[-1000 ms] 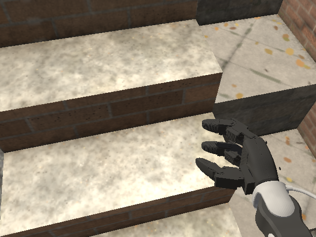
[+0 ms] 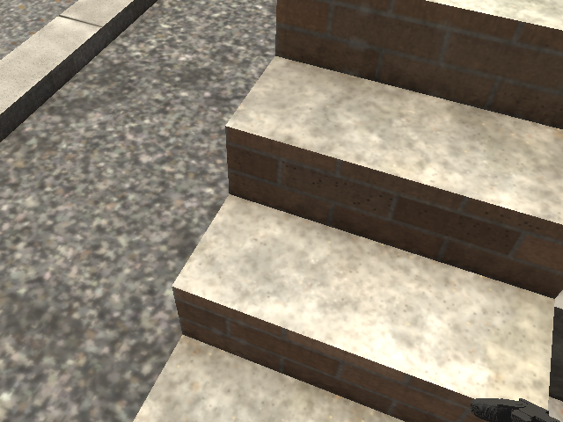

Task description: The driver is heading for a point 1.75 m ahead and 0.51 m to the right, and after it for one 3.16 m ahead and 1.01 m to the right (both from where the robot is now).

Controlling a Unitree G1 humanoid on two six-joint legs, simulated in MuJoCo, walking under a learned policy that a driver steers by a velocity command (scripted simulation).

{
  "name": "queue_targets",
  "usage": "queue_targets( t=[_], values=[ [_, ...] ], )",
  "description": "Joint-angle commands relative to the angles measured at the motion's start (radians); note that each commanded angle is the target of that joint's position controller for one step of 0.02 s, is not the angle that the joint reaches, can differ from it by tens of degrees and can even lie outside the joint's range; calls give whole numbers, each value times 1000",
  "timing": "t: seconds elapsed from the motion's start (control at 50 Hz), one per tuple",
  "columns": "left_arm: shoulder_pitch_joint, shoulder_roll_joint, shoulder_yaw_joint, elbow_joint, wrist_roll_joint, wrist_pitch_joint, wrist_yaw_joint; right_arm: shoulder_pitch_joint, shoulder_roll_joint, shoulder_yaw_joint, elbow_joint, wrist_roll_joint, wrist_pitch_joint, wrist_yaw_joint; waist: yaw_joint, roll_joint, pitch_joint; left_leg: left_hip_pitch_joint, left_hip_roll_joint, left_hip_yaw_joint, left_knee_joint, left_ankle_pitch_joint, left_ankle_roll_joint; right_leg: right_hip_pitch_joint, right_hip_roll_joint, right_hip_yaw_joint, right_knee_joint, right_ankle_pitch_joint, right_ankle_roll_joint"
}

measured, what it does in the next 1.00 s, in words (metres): goes down: left foot 0.19 m lower, then right foot 0.19 m higher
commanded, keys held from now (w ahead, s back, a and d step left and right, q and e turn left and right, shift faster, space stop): shift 0.24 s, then w+shift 0.76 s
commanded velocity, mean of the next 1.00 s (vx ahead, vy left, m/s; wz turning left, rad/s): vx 0.53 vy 0.00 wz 0.07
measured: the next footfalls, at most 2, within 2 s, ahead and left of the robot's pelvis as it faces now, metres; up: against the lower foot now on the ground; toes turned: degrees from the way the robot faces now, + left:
left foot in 0.32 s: -0.07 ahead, +0.21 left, -0.19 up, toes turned +1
right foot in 0.78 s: +0.10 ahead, -0.04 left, +0.00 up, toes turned -1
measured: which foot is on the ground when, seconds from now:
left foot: up 0.00-0.30, down 0.32-0.80, up 0.82-1.00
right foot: down 0.00-0.30, up 0.32-0.76, down 0.78-1.00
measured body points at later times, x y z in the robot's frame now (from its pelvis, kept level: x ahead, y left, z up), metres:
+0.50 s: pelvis -0.05 +0.11 -0.19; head -0.05 +0.17 +0.25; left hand +0.21 +0.26 -0.26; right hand +0.00 -0.12 -0.29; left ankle -0.11 +0.21 -0.91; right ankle -0.07 -0.02 -0.52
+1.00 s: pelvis +0.03 +0.09 -0.05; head +0.04 +0.11 +0.40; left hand +0.17 +0.30 -0.17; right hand +0.31 -0.09 -0.04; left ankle -0.01 +0.20 -0.57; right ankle +0.06 -0.04 -0.72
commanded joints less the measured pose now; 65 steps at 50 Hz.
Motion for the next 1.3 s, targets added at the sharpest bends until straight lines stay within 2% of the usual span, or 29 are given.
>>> queue_targets(
  t=[0.02, 0.18, 0.22, 0.26, 0.3, 0.32, 0.34, 0.36, 0.38, 0.4, 0.42, 0.5, 0.64, 0.68, 0.72, 0.76, 0.78, 0.8, 0.82, 0.84, 0.86, 0.92, 1.04, 1.12, 1.16, 1.18, 1.2, 1.22, 1.3],
  values=[
    [-69, 121, 50, -113, 7, -39, 13, 60, -127, -25, -73, 12, -9, -6, -35, 7, -159, -139, 27, -110, 156, 172, -31, 204, -291, 423, -66, 20, -221],
    [-186, 104, 50, -125, -13, -57, -7, 270, -106, -30, -24, 8, 13, 36, -114, -145, -90, 54, 80, -24, -82, 162, -69, -202, -255, 381, 202, -190, -133],
    [-216, 90, 49, -141, -40, -55, 3, 289, -92, -35, -27, -4, 10, 53, -140, -181, -80, 146, 151, -16, -454, 144, -21, -266, -227, 332, 286, -176, -83],
    [-242, 45, 47, -132, -126, -39, 20, 251, -97, -61, -15, -21, -7, 104, -149, -156, -30, 308, 194, 122, -986, 450, 36, -332, -178, 196, 401, -185, -37],
    [-245, -50, 18, -163, -116, -40, 32, 188, -83, -71, 30, 17, -42, 134, -83, -55, -34, 436, 176, 186, -1219, 727, 62, -369, -112, 38, 569, -168, -58],
    [-260, -160, -5, -148, -87, -20, -5, 251, 28, -24, 64, -3, -76, 150, -111, 57, -102, 457, 165, 183, -1078, 637, 37, -458, 1, -80, 1072, -349, -29],
    [-357, -226, -19, -202, -114, -39, -33, 232, -6, -4, 26, -16, -93, 132, -104, 216, -109, 417, 234, 39, -967, 1252, 0, -574, 13, -71, 1490, -456, 16],
    [-151, -188, 10, -185, -163, -59, -58, 222, -102, -23, -21, 2, -88, 90, 17, 401, -183, 569, 348, -244, -946, 1600, -40, -702, 38, 29, 1817, -405, 89],
    [-136, -61, 30, -165, -185, -66, -86, 277, -231, -70, -15, 10, -66, 44, 8, 301, -232, 718, 447, -360, -942, 1270, -4, -900, 13, 102, 2036, -270, 92],
    [-341, -19, 28, -202, -149, -47, -91, 285, -265, -83, -34, -39, -45, 18, -44, 117, -139, 775, 464, -321, -941, 919, 93, -1135, 11, 185, 2132, -223, 96],
    [-504, 19, 17, -291, -173, -24, -91, 256, -368, -108, -59, -31, -40, 0, -65, 149, 3, 734, 565, -503, -1162, 314, 186, -1284, -75, 168, 1978, -111, 136],
    [-491, 97, 26, -308, -141, 4, -59, 200, -151, -27, -56, -51, -130, -34, -75, 46, 42, 548, 452, -405, -1226, 60, 213, -1084, 4, 263, 1936, 114, 170],
    [-494, 32, -27, -387, -97, 36, -56, 247, -189, -60, 34, 8, -140, 6, -78, 42, 33, 597, 323, -110, -1275, 226, 199, -975, -113, 72, 1415, -52, 157],
    [-412, 2, -35, -388, -76, 29, -75, 134, -204, -64, 27, 5, -135, -5, 3, 115, -33, 402, 305, -11, -1354, 501, 219, -545, -148, 13, 1110, -208, 100],
    [-331, 67, -11, -365, -98, 12, -74, 101, -327, -95, 50, 51, -143, -8, 47, 201, -98, 373, 333, 67, -1342, 1569, 266, -172, 0, -150, 981, -544, 42],
    [-80, 139, 17, -294, -133, 2, -54, 91, -355, -93, 94, 43, -126, -26, 137, 274, -227, 742, 400, 67, -1015, 2045, 333, -157, 36, -58, 563, -521, -30],
    [-152, 154, 21, -255, -112, -16, -64, 229, -307, -99, 102, 35, -116, -35, 0, 57, -406, 637, 356, 71, -857, 1916, 313, 124, 33, 99, 511, -420, -76],
    [-54, 252, 59, -244, -44, -6, -60, 86, -299, -86, 63, 29, -135, -10, 106, -148, -442, 527, 261, 101, -652, 1408, 304, 144, -61, 349, 238, -476, -79],
    [-143, 282, 75, -257, 49, 1, -37, -108, -213, -70, -17, -20, -157, 22, 125, -432, -415, 244, 18, 16, -192, 319, 225, 89, -175, 717, -47, -527, -143],
    [-243, 127, 33, -259, 59, -2, -38, -192, -72, -15, -87, -67, -193, 56, 75, -90, -263, -9, -45, -128, 256, 177, 161, -19, -223, 771, 0, -435, -176],
    [-240, 57, -4, -209, 69, -8, -40, -193, 17, 22, -152, -75, -219, 75, 2, -25, -192, -146, -40, -144, 360, 206, 152, -71, -245, 707, 91, -348, -167],
    [-173, 103, 26, -67, 34, -56, -65, -81, 10, 44, -177, -29, -240, 109, -99, 5, -96, -234, -20, -151, 364, 239, 122, -117, -233, 577, 159, -316, -155],
    [-82, 101, 47, -15, -34, -98, -74, -59, -62, 21, -160, -6, -147, 46, -80, -108, -10, -380, 70, -88, 152, 239, 39, -144, -287, 458, 42, -376, -160],
    [-199, 241, 81, -2, -127, -108, -39, 67, -70, -16, -123, 61, -177, 110, -173, -209, -120, 517, 137, 227, -566, 113, 78, -434, -217, 219, -137, -239, -109],
    [-226, 26, 26, -18, -65, -122, -59, 274, -123, -63, 36, 57, -182, 142, -219, -2, -110, 579, 100, 123, -817, 51, 36, -308, -68, 28, 380, -164, -120],
    [-102, -106, -5, -85, -35, -111, -78, 215, -180, -55, 6, 72, -187, 148, -80, 240, -95, 561, 336, -427, -1022, -179, 35, -455, 48, 33, 783, -203, -52],
    [-7, -64, 20, -119, -41, -113, -110, 176, -226, -66, -78, 34, -181, 78, -60, 303, -240, 649, 470, -1006, -1337, -471, 14, -561, 111, 268, 1147, -82, -42],
    [-48, -18, 28, -148, -45, -107, -132, 81, -183, -47, -54, 21, -194, 45, 11, 101, -144, 548, 491, -1011, -1340, -568, 4, -729, 97, 312, 1473, 106, -12],
    [-282, -88, -39, -253, -96, -109, -82, 277, -15, 18, 91, -54, -200, 33, -57, 71, -102, 554, 345, -347, -1030, -79, 153, -972, 67, 257, 1837, 104, 74]
  ],
)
